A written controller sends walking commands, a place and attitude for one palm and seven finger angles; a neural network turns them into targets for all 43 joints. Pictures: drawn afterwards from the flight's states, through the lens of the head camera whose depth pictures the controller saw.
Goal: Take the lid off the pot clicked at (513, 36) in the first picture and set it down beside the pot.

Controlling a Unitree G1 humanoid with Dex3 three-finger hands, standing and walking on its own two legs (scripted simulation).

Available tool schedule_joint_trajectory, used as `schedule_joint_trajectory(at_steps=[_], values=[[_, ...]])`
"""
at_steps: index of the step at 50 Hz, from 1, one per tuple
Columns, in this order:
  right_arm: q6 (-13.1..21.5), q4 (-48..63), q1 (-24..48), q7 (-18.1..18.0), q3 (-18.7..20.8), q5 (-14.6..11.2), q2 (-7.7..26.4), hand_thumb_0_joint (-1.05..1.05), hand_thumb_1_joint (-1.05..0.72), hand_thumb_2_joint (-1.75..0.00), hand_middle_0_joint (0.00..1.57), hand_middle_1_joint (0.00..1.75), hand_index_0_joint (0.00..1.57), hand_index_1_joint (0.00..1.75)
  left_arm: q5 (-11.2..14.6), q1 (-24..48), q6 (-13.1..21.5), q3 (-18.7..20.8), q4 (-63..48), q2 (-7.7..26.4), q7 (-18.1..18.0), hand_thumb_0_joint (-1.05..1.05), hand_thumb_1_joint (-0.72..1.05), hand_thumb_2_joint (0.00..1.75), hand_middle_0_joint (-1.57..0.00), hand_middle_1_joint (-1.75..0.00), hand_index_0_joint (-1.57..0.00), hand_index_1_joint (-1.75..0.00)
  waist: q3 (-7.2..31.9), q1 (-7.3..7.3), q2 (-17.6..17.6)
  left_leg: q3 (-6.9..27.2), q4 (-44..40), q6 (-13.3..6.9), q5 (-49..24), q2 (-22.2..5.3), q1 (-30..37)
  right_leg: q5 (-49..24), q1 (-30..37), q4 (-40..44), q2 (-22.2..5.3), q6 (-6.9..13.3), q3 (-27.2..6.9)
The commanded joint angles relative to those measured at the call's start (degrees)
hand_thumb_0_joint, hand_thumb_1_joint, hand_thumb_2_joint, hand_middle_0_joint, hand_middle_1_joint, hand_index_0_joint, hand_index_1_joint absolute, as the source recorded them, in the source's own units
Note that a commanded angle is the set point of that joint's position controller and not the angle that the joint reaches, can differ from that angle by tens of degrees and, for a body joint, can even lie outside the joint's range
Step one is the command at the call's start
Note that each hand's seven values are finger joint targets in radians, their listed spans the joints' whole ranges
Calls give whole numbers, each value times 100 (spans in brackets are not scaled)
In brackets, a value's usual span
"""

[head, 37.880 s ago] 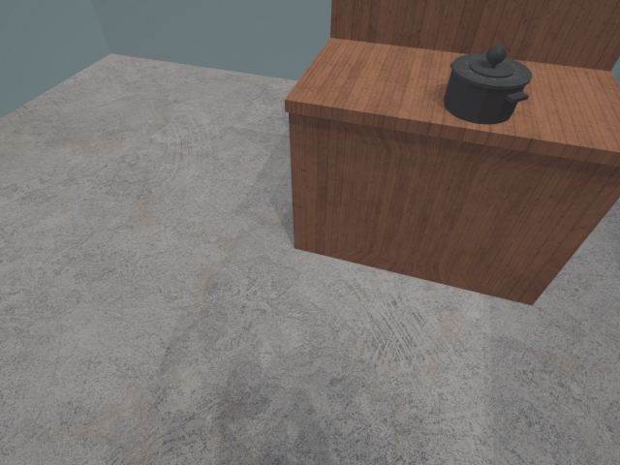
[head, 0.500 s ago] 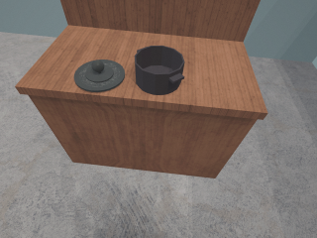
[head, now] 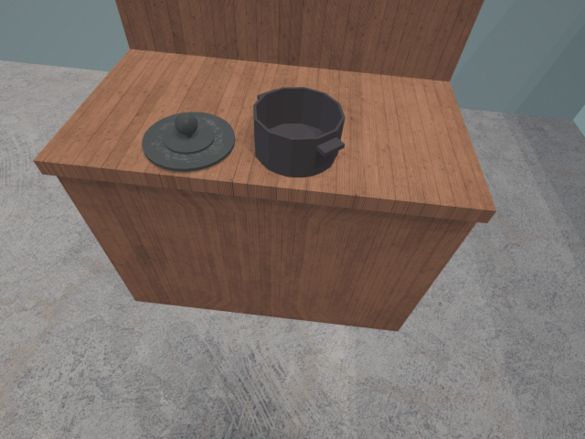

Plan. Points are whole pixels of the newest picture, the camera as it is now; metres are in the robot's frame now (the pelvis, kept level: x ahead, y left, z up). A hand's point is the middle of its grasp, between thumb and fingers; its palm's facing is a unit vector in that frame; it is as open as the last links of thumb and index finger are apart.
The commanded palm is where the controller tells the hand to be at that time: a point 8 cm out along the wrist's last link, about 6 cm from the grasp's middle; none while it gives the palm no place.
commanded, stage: let the arm hang, fingers relaxed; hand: left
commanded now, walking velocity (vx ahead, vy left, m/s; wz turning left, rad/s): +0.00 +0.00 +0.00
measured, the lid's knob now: (186, 123) +0.71 +0.26 +0.00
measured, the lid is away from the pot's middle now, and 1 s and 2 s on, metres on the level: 0.24 0.24 0.24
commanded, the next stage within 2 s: look to check the result in 0.36 s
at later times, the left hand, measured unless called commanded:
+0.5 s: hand out of the picture +0.01 +0.17 -0.18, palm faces +0.06 -0.98 -0.19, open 7.3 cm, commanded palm none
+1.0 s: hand out of the picture +0.01 +0.17 -0.18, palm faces +0.07 -0.98 -0.19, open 7.3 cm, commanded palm none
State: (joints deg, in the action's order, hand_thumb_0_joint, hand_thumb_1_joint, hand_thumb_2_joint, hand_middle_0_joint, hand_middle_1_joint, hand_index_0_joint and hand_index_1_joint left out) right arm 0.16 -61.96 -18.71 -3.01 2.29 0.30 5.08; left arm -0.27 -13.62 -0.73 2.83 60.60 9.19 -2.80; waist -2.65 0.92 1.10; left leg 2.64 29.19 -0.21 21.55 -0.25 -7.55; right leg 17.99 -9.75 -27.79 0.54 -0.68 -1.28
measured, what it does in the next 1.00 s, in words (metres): stands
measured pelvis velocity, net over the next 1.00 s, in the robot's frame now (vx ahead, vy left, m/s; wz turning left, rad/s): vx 0.00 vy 0.00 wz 0.00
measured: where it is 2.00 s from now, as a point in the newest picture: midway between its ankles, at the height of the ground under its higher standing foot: outside the picture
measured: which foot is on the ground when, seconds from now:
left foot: down 0.00-1.00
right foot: down 0.00-1.00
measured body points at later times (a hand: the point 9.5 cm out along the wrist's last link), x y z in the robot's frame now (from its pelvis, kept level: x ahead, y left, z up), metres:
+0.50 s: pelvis +0.00 +0.00 +0.00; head +0.02 +0.01 +0.45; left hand +0.01 +0.23 -0.16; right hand -0.03 -0.21 -0.16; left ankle -0.07 +0.12 -0.73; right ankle -0.04 -0.13 -0.73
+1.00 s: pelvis +0.00 +0.00 +0.00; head +0.03 +0.02 +0.45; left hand +0.01 +0.23 -0.16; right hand -0.02 -0.21 -0.15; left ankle -0.07 +0.12 -0.73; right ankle -0.04 -0.13 -0.73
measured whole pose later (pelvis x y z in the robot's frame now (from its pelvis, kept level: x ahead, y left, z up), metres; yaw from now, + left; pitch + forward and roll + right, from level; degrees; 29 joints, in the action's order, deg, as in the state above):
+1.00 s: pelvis +0.00 +0.00 +0.00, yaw +0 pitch +0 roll -1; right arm 0.3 -62.8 -18.1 -3.3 2.2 0.2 5.1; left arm -0.2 -14.6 -0.6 2.6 62.0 8.5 -3.0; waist -3.2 0.6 0.8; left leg 2.7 28.7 -0.4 21.0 0.1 -7.6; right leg 17.6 -9.7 -27.2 0.1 -1.0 -1.1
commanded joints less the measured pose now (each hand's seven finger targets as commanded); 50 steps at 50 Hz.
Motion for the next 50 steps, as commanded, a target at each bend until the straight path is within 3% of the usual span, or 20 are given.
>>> schedule_joint_trajectory(at_steps=[1, 7, 14, 27, 30, 31, 44, 45, 46, 50], values=[[66, 140, -576, -36, 134, -7, 570, 0, -90, -90, 20, 30, 20, 30, -17, -290, 94, 28, -220, 380, 4, 0, 90, 90, -20, -30, -20, -30, -58, -16, -213, 162, -435, -252, -2222, -457, -298, -1876, 180, 200, -399, 315, -76], [58, 123, -560, -31, 125, -4, 555, 0, -90, -90, 20, 30, 20, 30, -12, -361, 97, 12, -174, 366, 4, 0, 90, 90, -20, -30, -20, -30, -113, -16, -177, 143, -431, -253, -2104, -444, -282, -1841, 108, 270, -418, 309, -134], [85, 103, -585, -52, 115, -2, 589, 0, -90, -90, 20, 30, 20, 30, -2, -380, 95, 17, -146, 328, 4, 0, 90, 90, -20, -30, -20, -30, 17, -22, -349, 188, -449, -277, -2541, -496, -146, -1925, 153, 171, -381, 288, -41], [56, 60, -532, -33, 107, -6, 519, 0, -90, -90, 20, 30, 20, 30, -9, -427, 93, 6, -99, 326, -3, 0, 90, 90, -20, -30, -20, -30, -156, -38, -146, 154, -464, -256, -1991, -429, -316, -1734, 95, 301, -426, 290, -130], [78, 62, -565, -43, 106, -8, 539, 0, -90, -90, 20, 30, 20, 30, 0, -428, 109, 18, -99, 325, -3, 0, 90, 90, -20, -30, -20, -30, 11, -31, -200, 171, -432, -258, -2247, -433, -238, -1909, 208, 259, -429, 294, -125], [64, 61, -558, -44, 112, -12, 524, 0, -90, -90, 20, 30, 20, 30, -10, -397, 97, 15, -106, 331, -7, 0, 90, 90, -20, -30, -20, -30, -112, -20, -251, 166, -448, -249, -2141, -430, -295, -1803, 131, 249, -414, 292, -92], [80, 33, -532, -54, 110, -8, 536, 0, -90, -90, 20, 30, 20, 30, 1, -471, 104, 11, -58, 308, -6, 0, 90, 90, -20, -30, -20, -30, 25, -48, -284, 172, -408, -255, -2455, -444, -166, -1997, 177, 248, -444, 283, -87], [79, 40, -559, -55, 105, -14, 543, 0, -90, -90, 20, 30, 20, 30, 2, -459, 109, 19, -60, 325, -7, 0, 90, 90, -20, -30, -20, -30, 34, -30, -172, 162, -397, -243, -2460, -440, -186, -2041, 219, 248, -446, 283, -75], [69, 42, -551, -55, 111, -18, 521, 0, -90, -90, 20, 30, 20, 30, -9, -429, 95, 11, -69, 305, -15, 0, 90, 90, -20, -30, -20, -30, -129, -25, -225, 182, -440, -249, -2320, -432, -262, -1904, 120, 257, -431, 285, -76], [83, 27, -565, -57, 104, -13, 550, 0, -90, -90, 20, 30, 20, 30, 3, -439, 103, 15, -50, 328, -6, 0, 90, 90, -20, -30, -20, -30, 16, -32, -270, 177, -429, -250, -2483, -448, -188, -1998, 211, 240, -441, 277, -60]])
